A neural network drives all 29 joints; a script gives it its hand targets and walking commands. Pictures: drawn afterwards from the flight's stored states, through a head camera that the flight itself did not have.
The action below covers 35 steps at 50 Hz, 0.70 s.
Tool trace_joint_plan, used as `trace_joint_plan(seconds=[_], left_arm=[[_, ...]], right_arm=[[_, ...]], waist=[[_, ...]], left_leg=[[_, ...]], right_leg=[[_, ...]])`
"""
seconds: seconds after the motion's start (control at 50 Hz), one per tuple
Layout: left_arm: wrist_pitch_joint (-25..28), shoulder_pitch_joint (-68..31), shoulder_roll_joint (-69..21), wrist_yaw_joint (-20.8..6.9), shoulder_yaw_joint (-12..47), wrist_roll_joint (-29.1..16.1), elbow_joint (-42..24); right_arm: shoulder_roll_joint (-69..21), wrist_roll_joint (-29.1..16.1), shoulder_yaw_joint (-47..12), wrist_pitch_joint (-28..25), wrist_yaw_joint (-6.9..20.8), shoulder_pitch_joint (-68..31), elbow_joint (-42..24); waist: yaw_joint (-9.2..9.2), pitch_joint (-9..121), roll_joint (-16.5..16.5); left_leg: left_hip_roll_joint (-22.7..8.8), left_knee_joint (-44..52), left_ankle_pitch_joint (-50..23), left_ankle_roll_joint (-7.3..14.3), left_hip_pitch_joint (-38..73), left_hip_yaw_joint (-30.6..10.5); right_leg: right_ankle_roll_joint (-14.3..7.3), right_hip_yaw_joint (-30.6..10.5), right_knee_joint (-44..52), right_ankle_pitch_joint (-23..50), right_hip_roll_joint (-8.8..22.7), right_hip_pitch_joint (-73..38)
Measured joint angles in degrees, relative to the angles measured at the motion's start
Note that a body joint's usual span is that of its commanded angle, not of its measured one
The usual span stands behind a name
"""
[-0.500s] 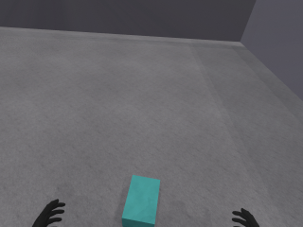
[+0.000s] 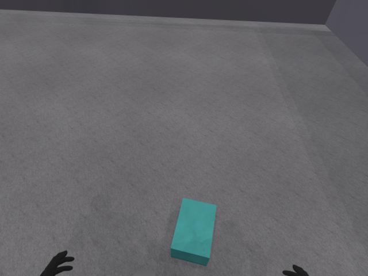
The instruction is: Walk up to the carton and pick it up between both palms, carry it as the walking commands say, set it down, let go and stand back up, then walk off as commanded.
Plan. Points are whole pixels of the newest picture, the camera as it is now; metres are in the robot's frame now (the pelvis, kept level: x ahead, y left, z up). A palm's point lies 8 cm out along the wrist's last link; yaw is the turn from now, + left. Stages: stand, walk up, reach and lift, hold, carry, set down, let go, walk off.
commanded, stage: stand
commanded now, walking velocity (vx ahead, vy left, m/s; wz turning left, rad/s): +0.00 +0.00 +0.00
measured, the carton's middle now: (194, 230) +0.49 -0.04 -0.70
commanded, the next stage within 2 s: none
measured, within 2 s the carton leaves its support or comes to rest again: neither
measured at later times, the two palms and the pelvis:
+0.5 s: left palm out of the picture +0.05 +0.37 -0.11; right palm out of the picture +0.13 -0.15 -0.13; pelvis -0.02 +0.08 -0.02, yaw +6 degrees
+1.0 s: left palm out of the picture +0.05 +0.38 -0.10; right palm out of the picture +0.14 -0.16 -0.10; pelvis -0.03 +0.09 -0.01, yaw +6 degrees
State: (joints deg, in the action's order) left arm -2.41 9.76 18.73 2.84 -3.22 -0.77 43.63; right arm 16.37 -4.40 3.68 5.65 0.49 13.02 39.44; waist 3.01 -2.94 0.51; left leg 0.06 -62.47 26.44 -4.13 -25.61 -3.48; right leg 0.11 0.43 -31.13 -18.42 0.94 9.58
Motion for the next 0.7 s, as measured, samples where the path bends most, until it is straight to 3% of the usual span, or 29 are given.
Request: trace_joint_plan(seconds=[0.04, 0.1, 0.12, 0.16, 0.22, 0.28, 0.34, 0.42, 0.46, 0.52, 0.7], left_arm=[[0.0, 0.0, 0.0, 0.0, 0.0, 0.0, 0.0], [0.2, 0.0, 0.0, 0.0, 0.0, 0.1, 0.0], [0.2, 0.0, 0.0, 0.0, 0.0, 0.2, 0.0], [-0.3, -0.4, 0.2, -0.2, 0.0, 0.2, 0.1], [-1.9, -0.3, -0.2, -0.3, 0.0, 0.2, 0.1], [-2.1, -0.3, -0.2, -0.4, 0.0, 0.2, 0.0], [-2.2, -0.2, -0.2, -0.8, 0.0, 0.2, 0.0], [-1.5, -0.2, -0.5, -1.5, 0.0, 0.2, 0.0], [-0.7, -0.1, -1.6, -1.6, 0.0, 0.2, 0.5], [0.2, 1.3, -2.6, -1.6, 0.0, 0.2, 0.7], [2.2, 1.3, -2.8, -1.7, 0.0, 0.2, 0.7]], right_arm=[[0.0, 0.0, 0.0, 0.1, 0.6, 0.0, 0.0], [0.1, 0.0, 0.0, 0.1, 1.0, 0.0, -0.1], [0.2, 0.0, 0.1, -0.1, 0.9, 0.2, -0.1], [-0.3, 0.0, -0.2, -0.9, 0.6, 0.2, 0.0], [-1.4, 0.0, -1.6, -1.5, 0.4, 0.4, 0.0], [-1.4, 0.0, -1.8, -1.5, 0.0, 0.4, 0.0], [-1.4, 0.0, -1.9, -1.5, -0.5, 0.4, 0.0], [-1.4, 0.0, -2.0, -1.5, -0.9, -0.3, 0.0], [-1.4, 0.0, -1.9, -1.5, -1.1, -0.5, 0.0], [-1.7, 0.0, -2.1, -1.5, -1.1, -0.4, 0.1], [-1.5, 0.0, -2.0, -3.0, -0.7, -0.4, 0.1]], waist=[[-0.03, -0.1, 0.2], [-0.09, -0.1, 0.2], [-0.13, -0.1, 0.4], [-0.2, -1.8, -0.8], [-0.18, -2.4, -1.2], [-0.13, -2.3, -1.2], [-0.09, -2.3, -1.2], [-0.05, -2.2, -1.2], [-0.11, -2.3, 0.5], [-0.13, -1.3, 2.1], [-0.15, -1.1, 2.1]], left_leg=[[-1.6, 2.0, 0.0, -0.2, 0.0, 0.0], [-3.5, 14.4, -3.2, -0.3, 2.9, 0.0], [-3.8, 19.2, -7.3, -0.1, 4.7, -0.1], [-1.8, 17.9, -7.0, 1.8, 4.6, 0.7], [-0.3, 17.2, -6.0, 3.5, 4.6, 1.0], [0.5, 18.3, -6.9, 4.2, 4.5, 1.1], [1.6, 18.8, -7.6, 4.7, 4.0, 1.3], [2.5, 18.9, -7.9, 4.6, 4.0, 1.4], [2.1, 18.9, -8.1, 4.4, 4.2, 0.8], [1.5, 19.7, -7.7, 4.3, 4.9, 0.3], [1.1, 23.2, -8.9, 3.8, 7.4, 0.3]], right_leg=[[1.3, 0.6, -0.4, -0.3, 1.3, 0.2], [3.8, 1.3, -4.2, -2.4, 3.4, 2.2], [4.3, 1.4, -7.6, -4.0, 4.1, 3.7], [4.4, 0.0, -19.1, -10.8, 5.4, 7.6], [4.4, -1.1, -32.8, -12.8, 2.4, 12.7], [3.9, -1.2, -36.6, -12.9, -0.3, 14.5], [3.4, -1.3, -34.2, -12.9, -1.5, 13.3], [2.0, -1.4, -17.9, -12.7, -1.6, 6.2], [0.0, -0.7, -12.2, -8.3, -2.2, 3.8], [-1.9, -0.4, -10.1, -6.5, -2.9, 3.0], [-1.6, -0.4, -7.9, -5.4, -2.5, 2.3]])
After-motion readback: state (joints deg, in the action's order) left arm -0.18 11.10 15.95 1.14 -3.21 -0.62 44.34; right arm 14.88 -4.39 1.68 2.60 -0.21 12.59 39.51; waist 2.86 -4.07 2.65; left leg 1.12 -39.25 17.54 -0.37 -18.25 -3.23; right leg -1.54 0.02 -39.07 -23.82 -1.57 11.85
